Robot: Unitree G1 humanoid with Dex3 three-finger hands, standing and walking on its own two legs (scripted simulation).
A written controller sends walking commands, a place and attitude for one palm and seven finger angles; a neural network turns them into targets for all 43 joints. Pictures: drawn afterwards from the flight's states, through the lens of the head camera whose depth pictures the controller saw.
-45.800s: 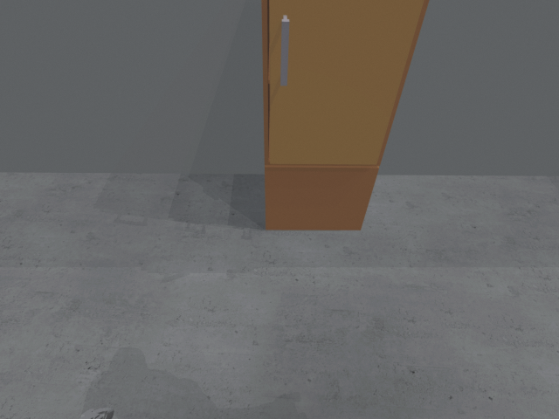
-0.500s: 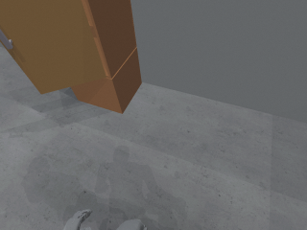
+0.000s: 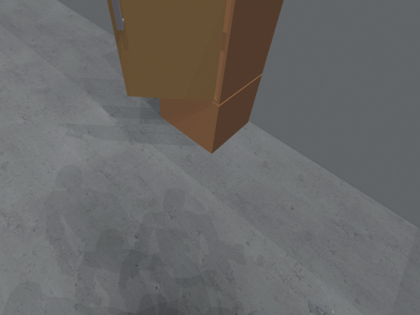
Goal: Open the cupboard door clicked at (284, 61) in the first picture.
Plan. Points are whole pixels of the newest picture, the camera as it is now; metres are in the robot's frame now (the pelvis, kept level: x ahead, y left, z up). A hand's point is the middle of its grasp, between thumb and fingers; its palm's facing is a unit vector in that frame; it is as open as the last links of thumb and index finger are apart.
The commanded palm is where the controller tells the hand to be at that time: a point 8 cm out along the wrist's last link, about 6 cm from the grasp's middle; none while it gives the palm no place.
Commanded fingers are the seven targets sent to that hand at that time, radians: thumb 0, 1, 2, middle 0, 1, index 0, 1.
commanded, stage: take the last steps up to it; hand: left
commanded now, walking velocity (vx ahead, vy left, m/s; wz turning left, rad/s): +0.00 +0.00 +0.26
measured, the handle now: out of the picture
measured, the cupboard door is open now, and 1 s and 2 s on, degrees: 42 42 42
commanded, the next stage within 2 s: come to a stop and stand still in 1.42 s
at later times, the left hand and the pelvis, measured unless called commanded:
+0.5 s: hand out of the picture +0.03 +0.16 -0.15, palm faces +0.18 -0.96 -0.21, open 7.3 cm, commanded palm none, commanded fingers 0.00 0.90 0.90 -0.20 -0.30 -0.20 -0.30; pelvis +0.06 -0.01 +0.01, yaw +7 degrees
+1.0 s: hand (82, 258) +0.23 +0.31 -0.17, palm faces +0.18 -0.97 -0.19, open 7.3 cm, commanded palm none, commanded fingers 0.00 0.90 0.90 -0.20 -0.30 -0.20 -0.30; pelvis +0.21 +0.12 +0.00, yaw +6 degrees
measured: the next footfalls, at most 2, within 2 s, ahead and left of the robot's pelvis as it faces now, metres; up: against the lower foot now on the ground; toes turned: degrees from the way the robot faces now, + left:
right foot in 0.30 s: +0.05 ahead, -0.13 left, +0.00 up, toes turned -1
left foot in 0.74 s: +0.24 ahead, +0.20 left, +0.00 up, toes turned +17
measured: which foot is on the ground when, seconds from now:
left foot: down 0.00-0.28, up 0.30-0.72, down 0.74-1.00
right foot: up 0.00-0.28, down 0.30-0.74, up 0.76-1.00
